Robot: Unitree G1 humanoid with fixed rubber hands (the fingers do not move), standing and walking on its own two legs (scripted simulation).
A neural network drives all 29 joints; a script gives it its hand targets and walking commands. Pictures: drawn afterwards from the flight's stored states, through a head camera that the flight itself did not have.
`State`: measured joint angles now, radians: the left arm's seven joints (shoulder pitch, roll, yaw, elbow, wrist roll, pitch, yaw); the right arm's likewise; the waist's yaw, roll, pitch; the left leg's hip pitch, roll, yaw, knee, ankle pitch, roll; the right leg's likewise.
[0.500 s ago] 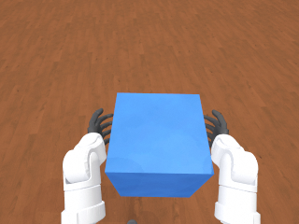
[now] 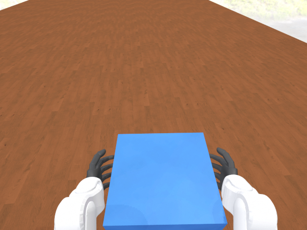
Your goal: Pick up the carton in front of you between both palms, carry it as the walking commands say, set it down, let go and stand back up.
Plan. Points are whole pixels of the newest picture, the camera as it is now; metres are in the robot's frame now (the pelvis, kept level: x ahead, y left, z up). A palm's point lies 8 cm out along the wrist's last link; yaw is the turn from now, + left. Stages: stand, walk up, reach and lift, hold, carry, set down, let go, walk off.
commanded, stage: carry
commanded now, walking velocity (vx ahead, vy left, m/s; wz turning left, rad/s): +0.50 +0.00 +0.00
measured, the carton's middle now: (161, 195) +0.23 +0.00 +0.02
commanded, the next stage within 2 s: none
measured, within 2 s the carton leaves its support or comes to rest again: neither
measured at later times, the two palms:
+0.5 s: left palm (118, 102) +0.53 +0.16 +0.09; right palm (203, 108) +0.50 -0.14 +0.09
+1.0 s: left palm (135, 62) +0.84 +0.13 +0.10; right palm (197, 65) +0.84 -0.17 +0.10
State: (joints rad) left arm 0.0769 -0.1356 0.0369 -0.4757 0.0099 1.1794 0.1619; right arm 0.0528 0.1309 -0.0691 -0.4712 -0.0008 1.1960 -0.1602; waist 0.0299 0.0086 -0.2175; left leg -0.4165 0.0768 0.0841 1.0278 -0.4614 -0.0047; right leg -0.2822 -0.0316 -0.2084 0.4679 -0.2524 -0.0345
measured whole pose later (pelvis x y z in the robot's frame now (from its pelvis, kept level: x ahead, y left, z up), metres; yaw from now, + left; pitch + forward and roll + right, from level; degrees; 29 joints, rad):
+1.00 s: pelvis +0.62 -0.02 +0.01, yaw -1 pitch +4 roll +1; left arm 0.07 -0.13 0.04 -0.54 -0.01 1.12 0.15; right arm 0.08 0.14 -0.04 -0.55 -0.01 1.12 -0.16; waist 0.02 0.00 -0.11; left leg -0.61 0.11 0.14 0.63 -0.09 0.00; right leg -0.02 -0.03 -0.22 0.22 -0.28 -0.02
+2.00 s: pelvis +1.24 -0.03 +0.00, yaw -2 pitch +2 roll +1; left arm 0.07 -0.13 0.05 -0.55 0.00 1.15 0.14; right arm 0.07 0.13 -0.03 -0.54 -0.02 1.14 -0.15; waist 0.01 -0.03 -0.10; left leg -0.33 0.05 0.20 0.47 -0.18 0.04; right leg -0.13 -0.07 -0.20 0.47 -0.36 0.01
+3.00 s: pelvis +1.31 -0.07 +0.00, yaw -3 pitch +2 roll +0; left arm -0.05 -0.13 0.08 -0.25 0.09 1.05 0.09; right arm -0.07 0.13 -0.08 -0.24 -0.10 1.06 -0.10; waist 0.00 0.01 -0.09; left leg -0.23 0.10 0.12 0.51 -0.31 -0.05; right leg -0.26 -0.03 -0.18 0.52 -0.30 -0.04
